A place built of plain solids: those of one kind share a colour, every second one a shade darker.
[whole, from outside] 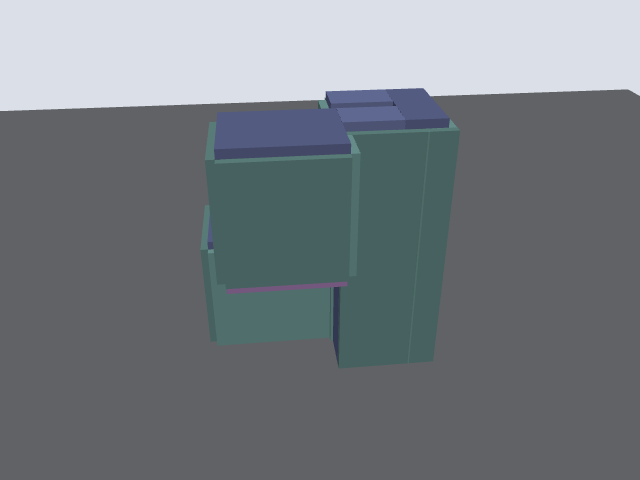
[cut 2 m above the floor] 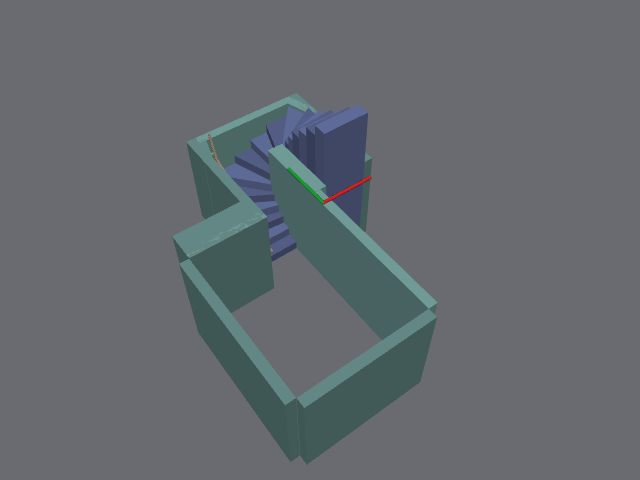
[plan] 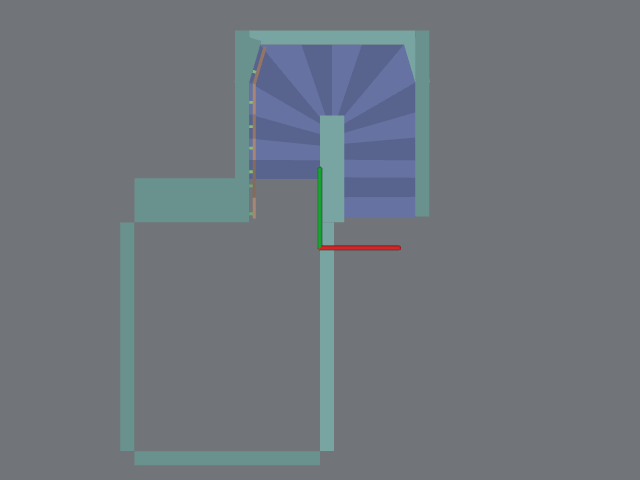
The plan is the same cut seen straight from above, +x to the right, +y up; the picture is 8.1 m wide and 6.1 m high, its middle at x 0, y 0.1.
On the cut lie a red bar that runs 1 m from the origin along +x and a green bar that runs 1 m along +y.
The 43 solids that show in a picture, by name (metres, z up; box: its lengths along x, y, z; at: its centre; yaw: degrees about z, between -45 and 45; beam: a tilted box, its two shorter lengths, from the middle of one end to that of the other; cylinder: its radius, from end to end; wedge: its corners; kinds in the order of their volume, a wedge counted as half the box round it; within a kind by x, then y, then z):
{
 "wall_1": {"box": [0.18, 2.91, 2.82], "at": [-2.45, -1.13, 1.36]},
 "wall_2": {"box": [1.46, 0.18, 2.82], "at": [-1.63, 0.41, 1.36]},
 "wall_3": {"box": [1.46, 0.56, 2.82], "at": [-1.63, 0.61, 1.36]},
 "wall_4": {"box": [2.36, 0.18, 2.82], "at": [-1.18, -2.67, 1.36]},
 "wall_5": {"box": [0.18, 2.44, 6.07], "at": [-0.99, 1.54, 2.98]},
 "wall_6": {"box": [0.19, 0.61, 6.32], "at": [-0.92, 2.37, 2.86], "yaw": -16.5},
 "wall_7": {"box": [0.9, 0.18, 3.24], "at": [-0.45, 0.23, 4.39]},
 "wall_8": {"box": [0.18, 2.91, 2.82], "at": [0.09, -1.13, 1.36]},
 "wall_9": {"box": [0.31, 1.36, 6.32], "at": [0.15, 1.0, 2.86]},
 "wall_10": {"box": [2.11, 0.18, 6.07], "at": [0.15, 2.67, 2.98]},
 "wall_11": {"box": [0.19, 0.61, 6.32], "at": [1.23, 2.37, 2.86], "yaw": 16.5},
 "wall_12": {"box": [0.18, 2.37, 6.07], "at": [1.3, 1.58, 2.98]},
 "wall_13": {"box": [2.05, 0.18, 2.69], "at": [1.33, -2.17, 4.67]},
 "wall_14": {"box": [1.15, 0.18, 2.69], "at": [1.78, 0.49, 4.67]},
 "wall_15": {"box": [0.18, 2.47, 2.69], "at": [2.45, -0.84, 4.67]},
 "tread_1": {"wedge": [[-0.9, 0.87, -0.05], [-0.9, 0.87, 0.19], [-0.9, 1.12, -0.05], [-0.9, 1.12, 0.18], [0.0, 0.87, -0.05], [0.0, 0.87, 0.19], [0.0, 1.12, -0.05], [0.0, 1.12, 0.18]]},
 "tread_2": {"wedge": [[-0.9, 1.12, -0.05], [-0.9, 1.12, 0.38], [-0.9, 1.39, -0.05], [-0.9, 1.39, 0.38], [0.0, 1.11, -0.05], [0.0, 1.11, 0.38], [0.0, 1.3, -0.05], [0.0, 1.3, 0.38]]},
 "tread_3": {"wedge": [[-0.9, 1.39, -0.05], [-0.9, 1.39, 0.56], [-0.9, 1.7, -0.05], [-0.9, 1.7, 0.56], [0.0, 1.3, -0.05], [0.0, 1.3, 0.57], [0.0, 1.45, -0.05], [0.0, 1.45, 0.57]]},
 "tread_4": {"wedge": [[-0.9, 1.7, -0.05], [-0.9, 1.7, 0.76], [-0.9, 2.11, -0.05], [-0.9, 2.11, 0.76], [0.0, 1.45, -0.05], [0.0, 1.45, 0.76], [0.0, 1.58, -0.05], [0.0, 1.58, 0.76]]},
 "tread_5": {"wedge": [[-0.9, 2.1, -0.05], [-0.9, 2.1, 0.94], [-0.76, 2.58, -0.05], [-0.76, 2.58, 0.94], [0.0, 1.58, -0.05], [0.0, 1.58, 0.95], [0.0, 1.67, -0.05], [0.0, 1.67, 0.95]]},
 "tread_6": {"wedge": [[-0.76, 2.58, -0.05], [-0.76, 2.58, 1.14], [-0.23, 2.58, -0.05], [-0.23, 2.58, 1.14], [0.0, 1.66, -0.05], [0.0, 1.66, 1.15], [0.07, 1.68, -0.05], [0.07, 1.68, 1.15]]},
 "tread_7": {"wedge": [[-0.24, 2.58, -0.05], [-0.24, 2.58, 1.34], [0.07, 1.68, -0.05], [0.07, 1.68, 1.34], [0.15, 2.58, -0.05], [0.15, 2.58, 1.34], [0.16, 1.68, -0.05], [0.16, 1.68, 1.34]]},
 "tread_8": {"wedge": [[0.15, 1.68, -0.05], [0.15, 1.68, 1.54], [0.15, 2.58, -0.05], [0.15, 2.58, 1.54], [0.23, 1.68, -0.05], [0.23, 1.68, 1.54], [0.53, 2.58, -0.05], [0.53, 2.58, 1.54]]},
 "tread_9": {"wedge": [[0.23, 1.68, -0.05], [0.23, 1.68, 1.73], [0.31, 1.68, -0.05], [0.31, 1.68, 1.73], [0.53, 2.58, -0.05], [0.53, 2.58, 1.73], [1.07, 2.58, -0.05], [1.07, 2.58, 1.72]]},
 "tread_10": {"wedge": [[0.31, 0.39, -0.05], [0.31, 0.39, 3.11], [0.31, 0.64, -0.05], [0.31, 0.64, 3.11], [1.21, 0.39, -0.05], [1.21, 0.39, 3.11], [1.21, 0.65, -0.05], [1.21, 0.65, 3.11]]},
 "tread_11": {"wedge": [[0.31, 0.64, -0.05], [0.31, 0.64, 2.91], [0.31, 0.9, -0.05], [0.31, 0.9, 2.91], [1.21, 0.65, -0.05], [1.21, 0.65, 2.91], [1.21, 0.89, -0.05], [1.21, 0.89, 2.91]]},
 "tread_12": {"wedge": [[0.31, 0.89, -0.05], [0.31, 0.89, 2.71], [0.31, 1.12, -0.05], [0.31, 1.12, 2.71], [1.21, 0.89, -0.05], [1.21, 0.89, 2.71], [1.21, 1.11, -0.05], [1.21, 1.11, 2.71]]},
 "tread_13": {"wedge": [[0.31, 1.12, -0.05], [0.31, 1.12, 2.53], [0.31, 1.32, -0.05], [0.31, 1.32, 2.53], [1.21, 1.11, -0.05], [1.21, 1.11, 2.52], [1.21, 1.4, -0.05], [1.21, 1.4, 2.53]]},
 "tread_14": {"wedge": [[0.31, 1.32, -0.05], [0.31, 1.32, 2.33], [0.31, 1.46, -0.05], [0.31, 1.46, 2.33], [1.21, 1.4, -0.05], [1.21, 1.4, 2.33], [1.21, 1.72, -0.05], [1.21, 1.72, 2.33]]},
 "tread_15": {"wedge": [[0.31, 1.46, -0.05], [0.31, 1.46, 2.13], [0.31, 1.58, -0.05], [0.31, 1.58, 2.13], [1.21, 1.72, -0.05], [1.21, 1.72, 2.13], [1.21, 2.1, -0.05], [1.21, 2.1, 2.13]]},
 "tread_16": {"wedge": [[0.31, 1.58, -0.05], [0.31, 1.58, 1.93], [0.31, 1.68, -0.05], [0.31, 1.68, 1.93], [1.07, 2.59, -0.05], [1.07, 2.59, 1.93], [1.21, 2.1, -0.05], [1.21, 2.1, 1.93]]},
 "roof_1": {"box": [2.36, 2.91, 0.2], "at": [-1.18, -1.13, 2.87]},
 "roof_2": {"box": [0.9, 1.36, 0.2], "at": [-0.45, 1.0, 6.12]},
 "roof_3": {"box": [2.11, 0.9, 0.2], "at": [0.15, 2.13, 6.12]},
 "roof_4": {"box": [0.9, 1.29, 0.2], "at": [0.76, 1.04, 6.12]},
 "roof_5": {"box": [2.05, 2.47, 0.2], "at": [1.33, -0.84, 6.12]},
 "floor_1": {"box": [2.05, 2.47, 0.24], "at": [1.33, -0.84, 3.2]},
 "guard_rail_1": {"wedge": [[-0.86, 0.64, 0.95], [-0.86, 0.64, 1.0], [-0.86, 1.12, 1.33], [-0.86, 1.12, 1.38], [-0.82, 0.64, 0.95], [-0.82, 0.64, 1.0], [-0.82, 1.12, 1.33], [-0.82, 1.12, 1.38]]},
 "guard_rail_2": {"wedge": [[-0.86, 1.12, 1.33], [-0.86, 1.12, 1.38], [-0.86, 1.39, 1.51], [-0.86, 1.39, 1.56], [-0.82, 1.12, 1.33], [-0.82, 1.12, 1.38], [-0.82, 1.39, 1.51], [-0.82, 1.39, 1.56]]},
 "guard_rail_3": {"wedge": [[-0.86, 1.39, 1.51], [-0.86, 1.39, 1.56], [-0.86, 1.7, 1.71], [-0.86, 1.7, 1.76], [-0.82, 1.39, 1.51], [-0.82, 1.39, 1.56], [-0.82, 1.7, 1.71], [-0.82, 1.7, 1.76]]},
 "guard_rail_4": {"wedge": [[-0.86, 1.7, 1.72], [-0.86, 1.7, 1.76], [-0.86, 2.11, 1.9], [-0.86, 2.11, 1.95], [-0.82, 1.7, 1.72], [-0.82, 1.7, 1.76], [-0.82, 2.11, 1.9], [-0.82, 2.11, 1.95]]},
 "guard_rail_5": {"wedge": [[-0.86, 2.09, 1.9], [-0.86, 2.09, 1.94], [-0.82, 2.08, 1.9], [-0.82, 2.08, 1.94], [-0.72, 2.56, 2.1], [-0.72, 2.56, 2.14], [-0.68, 2.55, 2.1], [-0.68, 2.55, 2.14]]},
 "guard_rail_6": {"box": [0.041, 0.26, 0.041], "at": [-0.84, 0.51, 0.98]}
}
